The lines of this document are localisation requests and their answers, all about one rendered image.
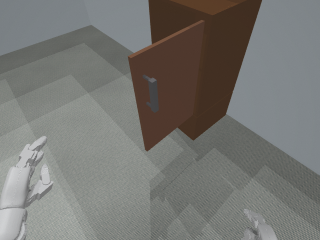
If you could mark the left robot forearm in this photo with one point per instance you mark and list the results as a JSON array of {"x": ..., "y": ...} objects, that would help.
[{"x": 13, "y": 223}]

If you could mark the cupboard door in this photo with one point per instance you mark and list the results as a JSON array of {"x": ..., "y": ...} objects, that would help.
[{"x": 174, "y": 62}]

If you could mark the robot right hand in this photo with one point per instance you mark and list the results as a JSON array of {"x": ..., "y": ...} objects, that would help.
[{"x": 264, "y": 231}]

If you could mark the handle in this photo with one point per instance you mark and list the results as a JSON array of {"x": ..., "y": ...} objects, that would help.
[{"x": 153, "y": 93}]

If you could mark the robot left hand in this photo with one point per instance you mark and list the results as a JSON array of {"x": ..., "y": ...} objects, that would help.
[{"x": 15, "y": 192}]

